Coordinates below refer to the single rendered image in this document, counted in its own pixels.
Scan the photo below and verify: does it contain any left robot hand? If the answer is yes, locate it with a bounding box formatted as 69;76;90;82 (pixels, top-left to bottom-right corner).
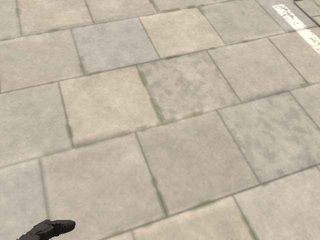
16;219;76;240

